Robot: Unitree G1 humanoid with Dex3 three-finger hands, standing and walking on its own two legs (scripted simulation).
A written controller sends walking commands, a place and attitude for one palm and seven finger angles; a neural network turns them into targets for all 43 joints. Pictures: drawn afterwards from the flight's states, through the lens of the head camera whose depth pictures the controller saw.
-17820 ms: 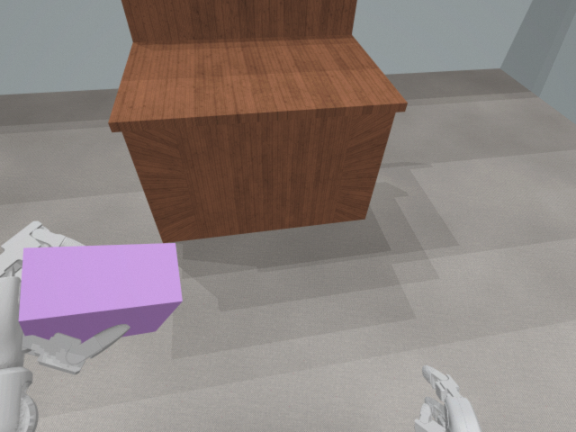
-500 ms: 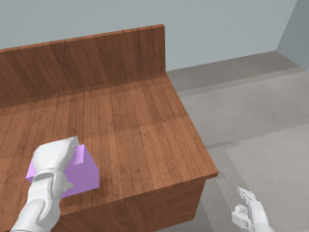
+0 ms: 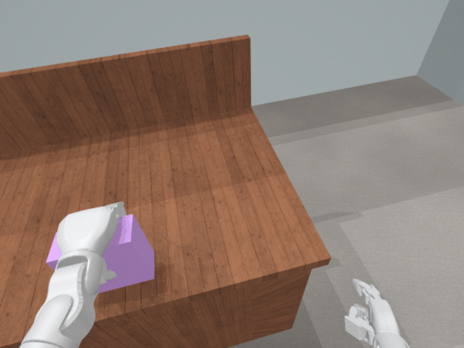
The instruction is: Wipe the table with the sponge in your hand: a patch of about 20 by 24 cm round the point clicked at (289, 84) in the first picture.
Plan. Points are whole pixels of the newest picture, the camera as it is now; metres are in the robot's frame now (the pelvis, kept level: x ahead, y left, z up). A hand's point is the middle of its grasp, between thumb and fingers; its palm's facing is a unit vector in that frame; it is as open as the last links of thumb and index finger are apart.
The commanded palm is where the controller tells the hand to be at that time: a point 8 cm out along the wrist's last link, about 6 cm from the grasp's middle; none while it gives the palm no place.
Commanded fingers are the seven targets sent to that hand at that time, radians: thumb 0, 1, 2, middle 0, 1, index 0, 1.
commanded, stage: lower the sponge onto the table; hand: left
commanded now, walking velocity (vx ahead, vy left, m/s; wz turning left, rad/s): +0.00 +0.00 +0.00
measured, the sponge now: (112, 262) +0.24 +0.28 -0.01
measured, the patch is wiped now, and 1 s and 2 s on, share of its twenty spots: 0.00 0.00 0.30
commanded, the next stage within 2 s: wipe forward along the first lane in 1.24 s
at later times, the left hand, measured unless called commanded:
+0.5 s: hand (109, 253) +0.24 +0.27 +0.03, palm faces -0.07 -0.07 -1.00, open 10.2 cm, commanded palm +0.23 +0.27 +0.09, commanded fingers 0.00 0.10 1.30 -1.20 -1.60 -1.20 -1.60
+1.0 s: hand (111, 258) +0.24 +0.28 +0.01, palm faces -0.09 -0.07 -0.99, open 10.2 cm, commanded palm +0.23 +0.27 +0.07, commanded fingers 0.00 0.10 1.30 -1.20 -1.60 -1.20 -1.60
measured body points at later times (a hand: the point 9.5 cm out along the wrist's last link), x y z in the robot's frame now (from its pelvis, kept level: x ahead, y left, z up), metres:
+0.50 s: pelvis +0.00 +0.00 +0.00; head +0.00 -0.04 +0.45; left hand +0.24 +0.27 +0.08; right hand +0.23 -0.22 -0.09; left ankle +0.01 +0.15 -0.74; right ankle -0.01 -0.13 -0.74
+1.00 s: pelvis +0.00 -0.01 +0.00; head +0.00 -0.03 +0.45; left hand +0.24 +0.28 +0.06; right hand +0.21 -0.24 -0.10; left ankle +0.01 +0.15 -0.74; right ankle -0.01 -0.13 -0.74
